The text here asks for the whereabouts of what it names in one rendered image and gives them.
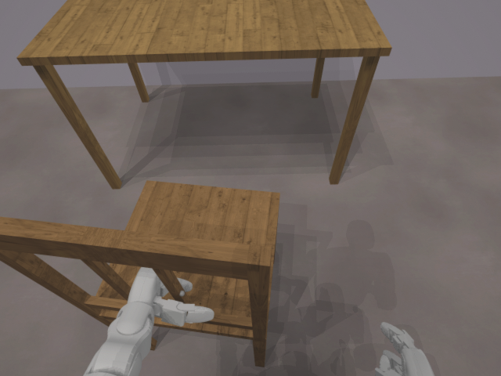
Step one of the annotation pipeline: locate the robot right hand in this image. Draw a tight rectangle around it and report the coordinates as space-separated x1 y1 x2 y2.
375 322 434 376

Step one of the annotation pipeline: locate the left robot forearm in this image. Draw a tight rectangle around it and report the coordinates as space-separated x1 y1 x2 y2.
83 302 154 376

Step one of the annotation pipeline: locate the table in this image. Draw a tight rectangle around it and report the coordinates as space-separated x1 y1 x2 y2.
17 0 392 189

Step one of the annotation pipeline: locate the chair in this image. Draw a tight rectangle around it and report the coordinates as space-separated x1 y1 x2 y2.
0 180 280 367

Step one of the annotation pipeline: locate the robot left hand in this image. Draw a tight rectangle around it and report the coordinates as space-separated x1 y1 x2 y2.
127 267 214 327

